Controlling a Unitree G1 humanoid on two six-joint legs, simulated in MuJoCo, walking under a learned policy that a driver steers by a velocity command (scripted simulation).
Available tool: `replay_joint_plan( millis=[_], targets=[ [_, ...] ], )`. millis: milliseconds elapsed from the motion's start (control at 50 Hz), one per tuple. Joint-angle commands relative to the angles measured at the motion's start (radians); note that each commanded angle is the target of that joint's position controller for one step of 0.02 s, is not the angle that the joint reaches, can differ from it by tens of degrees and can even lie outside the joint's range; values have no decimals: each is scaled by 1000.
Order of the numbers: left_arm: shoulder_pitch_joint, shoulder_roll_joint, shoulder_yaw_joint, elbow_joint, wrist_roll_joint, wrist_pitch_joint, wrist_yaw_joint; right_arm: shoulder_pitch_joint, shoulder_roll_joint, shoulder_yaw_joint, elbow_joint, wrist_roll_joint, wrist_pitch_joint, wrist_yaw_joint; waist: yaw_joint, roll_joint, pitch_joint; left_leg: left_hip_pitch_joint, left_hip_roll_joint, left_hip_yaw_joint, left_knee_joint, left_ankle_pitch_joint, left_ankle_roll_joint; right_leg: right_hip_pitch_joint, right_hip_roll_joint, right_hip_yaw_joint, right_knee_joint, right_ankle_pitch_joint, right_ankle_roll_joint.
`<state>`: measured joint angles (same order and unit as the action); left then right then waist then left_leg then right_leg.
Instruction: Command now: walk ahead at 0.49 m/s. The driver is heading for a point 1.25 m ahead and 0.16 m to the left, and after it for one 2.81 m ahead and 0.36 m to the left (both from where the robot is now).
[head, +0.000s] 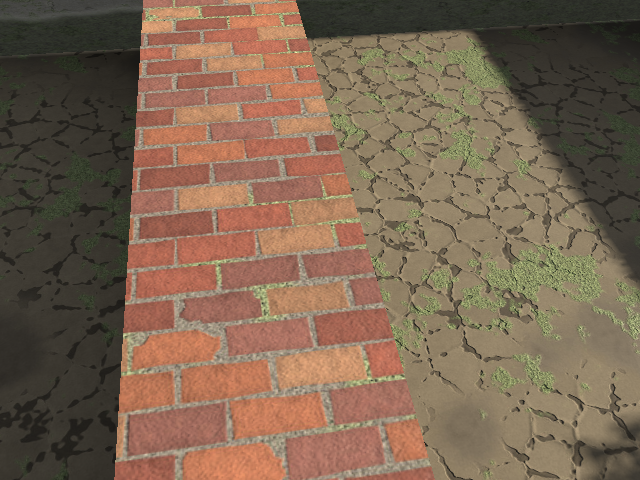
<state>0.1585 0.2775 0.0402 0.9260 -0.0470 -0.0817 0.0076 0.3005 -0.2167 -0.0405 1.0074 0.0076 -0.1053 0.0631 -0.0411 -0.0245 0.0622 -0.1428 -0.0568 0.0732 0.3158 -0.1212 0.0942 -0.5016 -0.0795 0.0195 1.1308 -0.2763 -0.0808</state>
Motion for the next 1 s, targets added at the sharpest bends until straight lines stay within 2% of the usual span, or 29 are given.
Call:
replay_joint_plan(
  millis=[20,100,120,140,160,200,240,280,300,320,340,360,380,400,420,440,460,480,500,540,580,640,720,820,900,940,960,980,1000],
  targets=[
    [-24,61,17,-46,10,3,-4,-5,-135,-9,-61,-6,-23,-14,29,75,31,19,274,-275,-260,-106,118,-119,-29,26,-97,136,15],
    [-146,41,8,-79,25,0,-12,40,-141,3,-75,-5,-18,-35,0,77,45,75,248,-203,-255,7,104,-155,-10,-3,-309,298,47],
    [-151,46,7,-76,34,3,-11,63,-156,2,-60,-9,-18,-32,-13,75,43,88,254,-191,-255,37,110,-149,0,-13,-337,314,46],
    [-167,44,5,-83,24,4,-14,82,-156,3,-52,-12,-17,-27,-19,75,54,101,259,-187,-253,56,112,-158,0,-14,-357,320,43],
    [-160,34,-3,-79,23,4,-9,88,-184,-7,-55,-12,-12,-32,-24,57,39,125,273,-183,-246,79,127,-144,6,-20,-360,297,44],
    [-226,32,-10,-107,19,-1,-11,108,-173,-4,-46,-2,-4,-32,-39,51,69,174,283,-172,-235,124,134,-184,10,-30,-403,278,42],
    [-297,19,-19,-139,17,-6,-21,134,-165,-2,-36,6,4,-35,-61,57,89,239,293,-166,-215,181,132,-223,18,-50,-459,257,36],
    [-316,5,-33,-161,18,-25,-39,125,-199,-11,-42,5,23,-50,-54,78,71,272,299,-169,-182,225,128,-194,41,-76,-525,239,31],
    [-318,10,-34,-168,18,-31,-47,126,-203,-11,-46,7,30,-56,-44,77,59,280,306,-169,-171,251,119,-159,51,-81,-566,234,28],
    [-284,33,-32,-156,20,-34,-53,101,-238,-21,-47,20,37,-54,-20,110,35,277,292,-161,-140,347,108,-84,82,-119,-598,220,18],
    [-220,58,-20,-141,19,-38,-54,95,-256,-26,-46,17,48,-57,15,137,-13,285,278,-148,-63,539,98,12,111,-134,-623,218,1],
    [-98,88,-3,-106,18,-40,-53,81,-254,-24,-44,14,59,-58,89,140,-83,287,247,-117,87,729,79,144,132,-145,-685,268,-31],
    [78,118,11,-53,26,-45,-54,49,-276,-27,-54,12,61,-65,169,139,-143,192,213,-93,247,799,59,346,127,-135,-717,363,-59],
    [279,154,23,5,27,-35,-49,21,-257,-15,-72,-12,57,-67,239,91,-257,-40,166,-96,517,478,28,663,-13,29,-689,356,-85],
    [329,250,28,23,45,-27,-47,154,-79,30,-87,-40,33,-50,117,-249,-371,-403,-29,-94,913,-400,-47,957,-308,499,-678,386,-233],
    [345,144,1,34,71,-31,-57,143,-139,27,-63,18,13,-44,175,-169,-455,-543,-53,-286,1078,-462,-23,980,-350,717,-819,121,-288],
    [247,79,-20,23,83,-41,-64,58,-211,13,-84,53,2,-44,142,-78,-247,-621,-5,-284,1086,-398,-4,829,-318,596,-875,56,-238],
    [143,40,-39,12,79,-42,-69,-16,-235,10,-104,46,3,-48,106,-11,-134,-614,61,-202,1050,-291,-4,681,-271,453,-920,75,-199],
    [98,2,-59,6,87,-49,-75,-54,-228,11,-111,38,8,-54,85,44,-63,-585,89,-179,1036,-205,-13,556,-229,366,-958,175,-185],
    [89,-31,-77,22,98,-62,-85,-11,-206,12,-102,42,35,-42,28,-19,-60,-473,119,-160,1004,-96,-21,425,-147,223,-997,305,-156],
    [112,-10,-80,43,85,-61,-84,5,-195,13,-95,49,61,-35,12,-38,-50,-474,120,-130,1006,-71,-31,386,-123,148,-1025,345,-142],
    [164,15,-88,70,87,-51,-72,-85,-195,16,-123,36,79,-40,39,-45,10,-554,124,-109,924,40,-55,382,-107,97,-1067,316,-124],
    [241,18,-96,90,81,-35,-50,-214,-161,34,-160,22,79,-40,81,-40,47,-604,127,-92,746,158,-80,468,-111,49,-1059,416,-82],
    [275,49,-88,93,72,-15,-38,-347,-136,56,-206,25,68,-27,113,-58,110,-599,108,-55,495,149,-82,577,-139,15,-1058,433,-82],
    [268,109,-67,95,45,5,-31,-374,-142,62,-230,27,70,-19,104,-103,114,-455,74,-26,251,91,-80,620,-177,20,-1034,419,-79],
    [268,135,-54,103,41,28,-27,-320,-181,39,-226,30,64,-16,66,-136,72,-370,46,-22,112,56,-57,711,-179,24,-929,569,-67],
    [248,147,-52,94,49,41,-27,-205,-225,16,-192,31,60,-11,5,-148,-10,-224,10,9,95,57,-29,716,-150,-4,-783,696,-56],
    [241,160,-51,83,60,48,-27,-51,-256,-7,-147,32,63,-7,-64,-137,-124,16,19,-7,169,90,-2,610,-123,-27,-583,797,-42],
    [240,138,-67,50,75,42,-27,127,-298,-20,-105,37,73,-10,-113,-17,-287,334,166,-210,230,195,50,379,-62,-37,-307,516,-11]
  ],
)
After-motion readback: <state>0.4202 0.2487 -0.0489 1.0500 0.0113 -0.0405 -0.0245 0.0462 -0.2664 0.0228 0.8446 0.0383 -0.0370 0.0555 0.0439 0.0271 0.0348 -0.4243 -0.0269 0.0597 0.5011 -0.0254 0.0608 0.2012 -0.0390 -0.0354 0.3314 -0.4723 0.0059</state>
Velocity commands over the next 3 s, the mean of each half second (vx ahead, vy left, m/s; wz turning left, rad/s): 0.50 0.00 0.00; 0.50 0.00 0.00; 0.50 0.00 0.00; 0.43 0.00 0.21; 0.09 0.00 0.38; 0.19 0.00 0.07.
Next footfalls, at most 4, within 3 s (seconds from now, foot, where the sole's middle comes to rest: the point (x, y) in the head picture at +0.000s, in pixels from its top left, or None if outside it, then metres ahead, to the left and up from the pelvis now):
0.40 right None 0.38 -0.11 -0.78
0.98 left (261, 394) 0.72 0.11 -0.78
1.52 right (322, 297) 0.99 -0.04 -0.78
2.02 left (238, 227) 1.24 0.19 -0.78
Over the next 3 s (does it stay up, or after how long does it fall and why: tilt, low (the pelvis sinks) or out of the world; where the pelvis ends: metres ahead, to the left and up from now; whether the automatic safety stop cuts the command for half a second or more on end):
stays up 1.31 0.13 -0.02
